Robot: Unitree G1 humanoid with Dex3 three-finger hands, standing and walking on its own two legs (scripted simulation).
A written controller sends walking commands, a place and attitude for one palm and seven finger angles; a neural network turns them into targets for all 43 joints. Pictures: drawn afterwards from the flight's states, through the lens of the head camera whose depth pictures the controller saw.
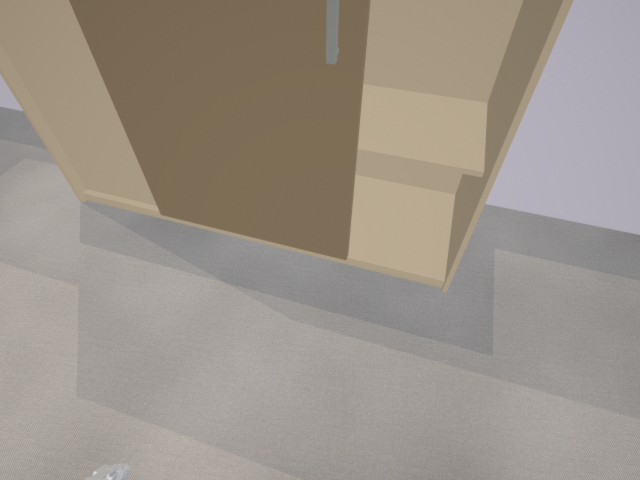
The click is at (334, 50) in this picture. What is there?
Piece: wardrobe's sliding door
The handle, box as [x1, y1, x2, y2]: [326, 0, 338, 64]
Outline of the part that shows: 327,0 326,62 334,64 338,52 338,0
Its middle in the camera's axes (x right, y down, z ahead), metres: +0.03 -0.48 +0.88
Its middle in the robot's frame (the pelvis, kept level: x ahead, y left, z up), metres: +1.00 +0.02 +0.14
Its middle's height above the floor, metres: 0.91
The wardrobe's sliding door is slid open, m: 0.38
